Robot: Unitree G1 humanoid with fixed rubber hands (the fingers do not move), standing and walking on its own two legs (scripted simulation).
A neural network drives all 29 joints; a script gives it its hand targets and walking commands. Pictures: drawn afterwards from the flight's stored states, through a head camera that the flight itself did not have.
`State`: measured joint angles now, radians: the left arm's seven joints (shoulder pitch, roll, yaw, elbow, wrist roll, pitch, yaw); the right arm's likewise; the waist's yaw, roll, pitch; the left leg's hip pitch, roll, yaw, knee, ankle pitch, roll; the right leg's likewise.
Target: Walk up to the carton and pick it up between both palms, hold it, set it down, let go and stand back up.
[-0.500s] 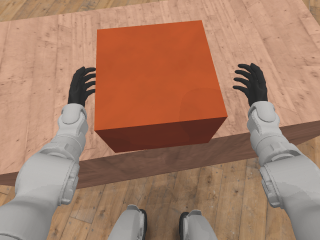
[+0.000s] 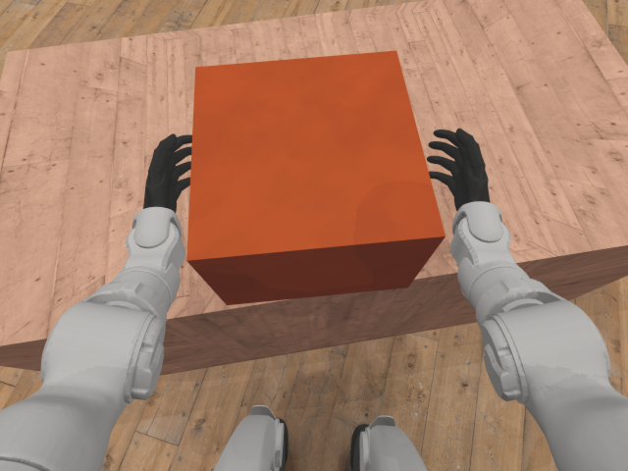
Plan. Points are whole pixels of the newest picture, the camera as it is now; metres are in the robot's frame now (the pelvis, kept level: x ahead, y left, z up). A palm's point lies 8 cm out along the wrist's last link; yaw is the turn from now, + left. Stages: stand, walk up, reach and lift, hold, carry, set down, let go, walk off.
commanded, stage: reach and lift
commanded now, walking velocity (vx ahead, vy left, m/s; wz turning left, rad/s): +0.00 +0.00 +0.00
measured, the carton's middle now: (307, 183) +0.49 +0.04 -0.03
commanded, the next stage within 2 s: none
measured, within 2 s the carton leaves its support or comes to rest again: neither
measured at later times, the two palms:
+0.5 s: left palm (166, 201) +0.43 +0.22 +0.01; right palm (463, 193) +0.46 -0.16 +0.02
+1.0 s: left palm (169, 201) +0.43 +0.22 +0.01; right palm (459, 202) +0.44 -0.15 +0.02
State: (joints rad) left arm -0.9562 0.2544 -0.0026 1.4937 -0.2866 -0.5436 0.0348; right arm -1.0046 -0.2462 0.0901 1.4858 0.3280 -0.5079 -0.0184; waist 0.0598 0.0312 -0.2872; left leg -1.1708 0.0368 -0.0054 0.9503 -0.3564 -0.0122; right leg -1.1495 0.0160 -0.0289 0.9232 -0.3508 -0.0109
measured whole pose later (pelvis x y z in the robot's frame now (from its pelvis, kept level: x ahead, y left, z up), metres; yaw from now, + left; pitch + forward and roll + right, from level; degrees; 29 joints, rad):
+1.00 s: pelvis +0.01 +0.00 +0.03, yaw +1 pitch +29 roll -2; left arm -0.93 0.22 0.28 1.61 -0.02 -0.71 0.07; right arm -0.93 -0.14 -0.39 1.48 -0.20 -0.63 -0.02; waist 0.00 0.05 -0.20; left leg -0.99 0.03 -0.01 0.78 -0.30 -0.01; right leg -0.95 0.02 -0.04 0.72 -0.28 -0.01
